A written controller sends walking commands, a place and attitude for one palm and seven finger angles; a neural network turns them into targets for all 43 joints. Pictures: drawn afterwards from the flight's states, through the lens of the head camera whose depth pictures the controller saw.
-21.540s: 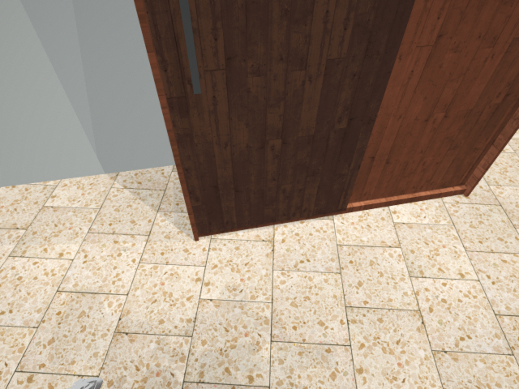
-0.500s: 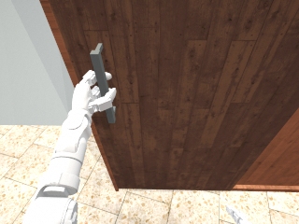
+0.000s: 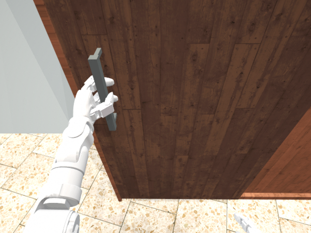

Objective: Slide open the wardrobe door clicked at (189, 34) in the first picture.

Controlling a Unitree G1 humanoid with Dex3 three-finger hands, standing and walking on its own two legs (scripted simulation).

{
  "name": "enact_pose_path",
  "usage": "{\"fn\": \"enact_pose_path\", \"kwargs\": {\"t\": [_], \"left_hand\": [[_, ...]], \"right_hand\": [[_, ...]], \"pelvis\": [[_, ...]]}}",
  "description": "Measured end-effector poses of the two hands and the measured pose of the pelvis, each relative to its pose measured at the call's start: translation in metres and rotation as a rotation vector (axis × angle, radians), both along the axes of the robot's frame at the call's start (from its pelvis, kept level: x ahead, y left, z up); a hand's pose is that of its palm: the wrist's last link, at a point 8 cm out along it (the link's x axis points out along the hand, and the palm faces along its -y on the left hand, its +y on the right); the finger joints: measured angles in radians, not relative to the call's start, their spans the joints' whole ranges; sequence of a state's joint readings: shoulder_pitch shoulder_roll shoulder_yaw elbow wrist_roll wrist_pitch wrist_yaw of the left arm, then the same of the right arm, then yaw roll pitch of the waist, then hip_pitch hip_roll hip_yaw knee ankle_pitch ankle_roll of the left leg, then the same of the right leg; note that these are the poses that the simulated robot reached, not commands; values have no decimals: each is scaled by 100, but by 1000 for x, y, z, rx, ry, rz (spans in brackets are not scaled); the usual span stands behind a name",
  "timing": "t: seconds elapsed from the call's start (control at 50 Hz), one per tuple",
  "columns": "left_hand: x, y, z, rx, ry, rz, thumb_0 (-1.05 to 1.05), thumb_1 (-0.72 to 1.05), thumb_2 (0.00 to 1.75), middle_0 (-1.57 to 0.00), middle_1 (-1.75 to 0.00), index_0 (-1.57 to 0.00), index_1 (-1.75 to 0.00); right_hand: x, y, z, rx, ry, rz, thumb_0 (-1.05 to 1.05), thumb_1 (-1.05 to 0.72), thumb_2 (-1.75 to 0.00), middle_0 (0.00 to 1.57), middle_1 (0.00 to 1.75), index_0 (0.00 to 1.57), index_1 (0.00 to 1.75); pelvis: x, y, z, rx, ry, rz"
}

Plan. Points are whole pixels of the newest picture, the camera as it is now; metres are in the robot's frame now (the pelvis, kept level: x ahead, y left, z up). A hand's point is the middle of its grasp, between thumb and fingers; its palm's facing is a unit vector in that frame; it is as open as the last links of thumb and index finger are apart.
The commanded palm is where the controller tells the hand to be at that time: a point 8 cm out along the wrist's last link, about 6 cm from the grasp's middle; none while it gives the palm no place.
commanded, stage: grip the handle and tug to test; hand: left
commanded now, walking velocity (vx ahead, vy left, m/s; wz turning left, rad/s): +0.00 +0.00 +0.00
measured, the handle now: (106, 93) +0.45 +0.15 +0.14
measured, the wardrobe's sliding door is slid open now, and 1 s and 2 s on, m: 0.00 0.01 0.07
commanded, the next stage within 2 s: tug the door sideways, standing still in 0.30 s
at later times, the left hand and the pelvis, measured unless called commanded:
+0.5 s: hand (110, 105) +0.39 +0.13 +0.15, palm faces +0.03 -1.00 +0.00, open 5.9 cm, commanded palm +0.37 +0.17 +0.15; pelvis +0.03 +0.00 +0.00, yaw +0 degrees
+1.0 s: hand (115, 105) +0.39 +0.12 +0.15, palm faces +0.09 -1.00 -0.03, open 5.8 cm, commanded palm +0.37 +0.11 +0.15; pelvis +0.01 +0.01 +0.00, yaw +4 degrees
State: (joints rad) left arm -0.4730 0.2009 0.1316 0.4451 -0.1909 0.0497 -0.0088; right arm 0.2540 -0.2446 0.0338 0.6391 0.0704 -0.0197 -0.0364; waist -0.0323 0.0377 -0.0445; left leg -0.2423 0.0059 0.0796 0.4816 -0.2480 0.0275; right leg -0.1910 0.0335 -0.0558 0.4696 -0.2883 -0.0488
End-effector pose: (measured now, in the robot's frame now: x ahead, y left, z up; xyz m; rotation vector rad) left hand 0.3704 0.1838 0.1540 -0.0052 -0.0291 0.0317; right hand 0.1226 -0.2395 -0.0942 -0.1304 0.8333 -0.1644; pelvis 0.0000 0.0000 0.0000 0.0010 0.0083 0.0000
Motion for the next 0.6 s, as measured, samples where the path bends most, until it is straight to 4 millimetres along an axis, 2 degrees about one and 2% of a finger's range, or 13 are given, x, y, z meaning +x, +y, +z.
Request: {"fn": "enact_pose_path", "kwargs": {"t": [0.24,0.46,0.6], "left_hand": [[-2,-1,0,-1,-7,0,1,76,79,-33,-136,-29,-134],[-3,-2,0,6,-2,-2,1,77,79,-31,-135,-27,-134],[-2,-3,1,16,12,26,1,75,83,-34,-136,-32,-136]], "right_hand": [[10,-9,6,2,-27,-27,1,-90,-90,20,29,20,30],[39,-9,10,-1,-52,-16,1,-90,-90,20,29,20,30],[55,-2,3,-20,-12,56,1,-90,-90,20,29,20,30]], "pelvis": [[11,-3,1,4,5,-19],[29,-4,1,6,14,-18],[28,-3,0,4,15,25]]}}
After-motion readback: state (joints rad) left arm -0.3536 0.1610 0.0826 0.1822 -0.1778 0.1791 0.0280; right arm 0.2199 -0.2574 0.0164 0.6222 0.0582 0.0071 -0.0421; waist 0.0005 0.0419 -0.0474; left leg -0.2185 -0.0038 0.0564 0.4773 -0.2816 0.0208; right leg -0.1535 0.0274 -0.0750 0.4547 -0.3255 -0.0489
